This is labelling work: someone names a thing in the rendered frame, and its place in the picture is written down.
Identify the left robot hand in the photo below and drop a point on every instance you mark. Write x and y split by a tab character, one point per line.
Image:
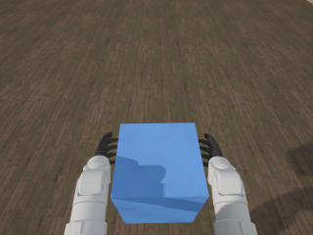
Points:
103	147

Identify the right robot hand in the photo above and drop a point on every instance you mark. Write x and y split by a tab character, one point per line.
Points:
213	149

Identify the carton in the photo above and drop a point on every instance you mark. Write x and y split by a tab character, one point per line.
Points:
158	173

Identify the left robot forearm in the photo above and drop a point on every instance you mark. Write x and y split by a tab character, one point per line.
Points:
88	214

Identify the right robot forearm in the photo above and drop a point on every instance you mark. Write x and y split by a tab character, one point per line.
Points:
229	199

